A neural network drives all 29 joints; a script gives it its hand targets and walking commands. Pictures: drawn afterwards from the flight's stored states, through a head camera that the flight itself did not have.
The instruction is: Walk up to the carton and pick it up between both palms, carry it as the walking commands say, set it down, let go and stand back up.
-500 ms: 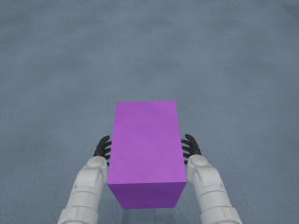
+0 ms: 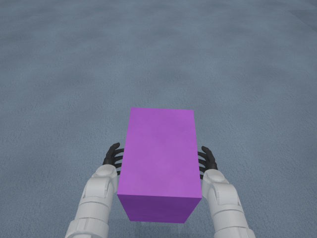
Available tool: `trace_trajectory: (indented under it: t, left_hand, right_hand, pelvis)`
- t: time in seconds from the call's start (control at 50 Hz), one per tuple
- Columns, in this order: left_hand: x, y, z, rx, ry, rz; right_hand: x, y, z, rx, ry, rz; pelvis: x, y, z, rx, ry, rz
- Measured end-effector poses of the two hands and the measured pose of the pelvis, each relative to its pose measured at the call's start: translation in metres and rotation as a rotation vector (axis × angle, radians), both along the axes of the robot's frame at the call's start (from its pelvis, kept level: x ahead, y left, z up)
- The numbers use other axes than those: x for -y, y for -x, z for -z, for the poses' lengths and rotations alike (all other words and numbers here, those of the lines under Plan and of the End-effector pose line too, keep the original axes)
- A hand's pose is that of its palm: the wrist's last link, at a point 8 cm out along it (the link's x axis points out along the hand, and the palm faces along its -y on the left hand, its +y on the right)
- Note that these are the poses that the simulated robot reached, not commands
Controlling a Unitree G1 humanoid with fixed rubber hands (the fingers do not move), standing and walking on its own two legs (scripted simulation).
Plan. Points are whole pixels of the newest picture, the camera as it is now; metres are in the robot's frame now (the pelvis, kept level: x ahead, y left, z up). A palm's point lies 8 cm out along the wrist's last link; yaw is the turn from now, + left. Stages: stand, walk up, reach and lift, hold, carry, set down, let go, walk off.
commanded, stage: carry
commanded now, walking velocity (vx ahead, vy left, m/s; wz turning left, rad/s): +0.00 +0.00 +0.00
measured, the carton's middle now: (159, 169) +0.34 +0.00 -0.07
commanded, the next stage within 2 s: hold in 0.34 s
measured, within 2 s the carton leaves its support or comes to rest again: neither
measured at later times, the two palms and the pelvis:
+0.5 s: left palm (96, 175) +0.28 +0.16 +0.03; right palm (204, 167) +0.29 -0.12 +0.03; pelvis +0.01 +0.00 +0.01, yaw -1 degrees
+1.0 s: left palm (84, 200) +0.24 +0.19 -0.02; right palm (192, 194) +0.24 -0.08 -0.01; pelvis -0.09 +0.05 -0.02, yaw -7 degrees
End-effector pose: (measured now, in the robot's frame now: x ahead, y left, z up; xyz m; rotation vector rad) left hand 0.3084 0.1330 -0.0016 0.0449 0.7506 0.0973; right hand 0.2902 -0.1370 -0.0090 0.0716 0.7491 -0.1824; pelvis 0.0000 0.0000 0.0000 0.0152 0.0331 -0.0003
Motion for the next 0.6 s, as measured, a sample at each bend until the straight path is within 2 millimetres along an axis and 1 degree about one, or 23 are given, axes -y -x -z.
trace_trajectory:
  t: [0.24,0.38,0.4,0.44,0.5,0.56,0.6]
  left_hand:
    - [-0.010,0.021,0.009,-0.034,0.007,-0.026]
    - [-0.018,0.024,0.009,-0.046,0.002,-0.047]
    - [-0.019,0.024,0.007,-0.041,0.012,-0.058]
    - [-0.021,0.026,-0.003,-0.009,0.033,-0.064]
    - [-0.023,0.028,-0.028,0.058,0.033,-0.072]
    - [-0.021,0.031,-0.050,0.123,0.061,-0.073]
    - [-0.019,0.033,-0.060,0.163,0.090,-0.042]
  right_hand:
    - [-0.009,0.004,-0.004,-0.034,0.066,-0.084]
    - [-0.017,0.002,-0.002,-0.045,0.078,-0.118]
    - [-0.018,0.002,-0.005,-0.040,0.073,-0.112]
    - [-0.021,0.004,-0.017,-0.008,0.056,-0.089]
    - [-0.021,0.002,-0.042,0.057,0.062,-0.123]
    - [-0.017,0.003,-0.061,0.123,0.024,-0.113]
    - [-0.012,0.006,-0.069,0.164,-0.010,-0.083]
  pelvis:
    - [0.004,0.002,0.000,0.032,0.006,-0.009]
    - [0.003,0.005,-0.001,0.033,0.014,-0.017]
    - [0.002,0.004,-0.002,0.022,0.011,-0.016]
    - [0.002,0.000,-0.005,-0.020,-0.007,-0.009]
    - [-0.001,-0.006,-0.013,-0.045,-0.022,0.020]
    - [-0.007,-0.007,-0.016,0.011,-0.024,0.054]
    - [-0.011,-0.004,-0.012,0.067,-0.018,0.058]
